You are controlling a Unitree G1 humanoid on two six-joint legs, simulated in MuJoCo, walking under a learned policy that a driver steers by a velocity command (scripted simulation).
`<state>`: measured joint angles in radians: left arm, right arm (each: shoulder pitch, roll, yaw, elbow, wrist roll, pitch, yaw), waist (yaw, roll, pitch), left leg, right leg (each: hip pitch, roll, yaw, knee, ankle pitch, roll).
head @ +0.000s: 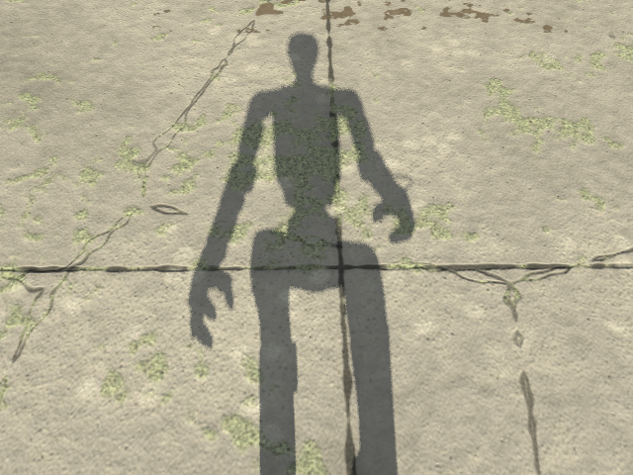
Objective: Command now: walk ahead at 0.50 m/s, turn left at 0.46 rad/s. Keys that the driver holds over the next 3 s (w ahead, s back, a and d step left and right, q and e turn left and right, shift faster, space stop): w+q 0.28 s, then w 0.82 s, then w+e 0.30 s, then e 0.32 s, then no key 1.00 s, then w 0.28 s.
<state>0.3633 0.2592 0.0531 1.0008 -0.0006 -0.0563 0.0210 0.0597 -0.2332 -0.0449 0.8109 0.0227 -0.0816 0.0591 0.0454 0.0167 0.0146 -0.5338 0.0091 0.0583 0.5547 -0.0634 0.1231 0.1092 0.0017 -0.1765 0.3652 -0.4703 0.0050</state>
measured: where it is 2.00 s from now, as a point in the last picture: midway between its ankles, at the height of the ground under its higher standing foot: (275, 254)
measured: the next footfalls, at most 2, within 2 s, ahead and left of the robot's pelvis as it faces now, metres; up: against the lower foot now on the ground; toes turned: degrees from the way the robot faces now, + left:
right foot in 0.48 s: +0.49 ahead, -0.07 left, +0.00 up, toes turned +15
left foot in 1.02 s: +0.70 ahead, +0.24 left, +0.00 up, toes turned +17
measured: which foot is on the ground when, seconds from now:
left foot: down 0.00-0.50, up 0.52-1.00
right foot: down 0.00-0.02, up 0.04-0.46, down 0.48-1.00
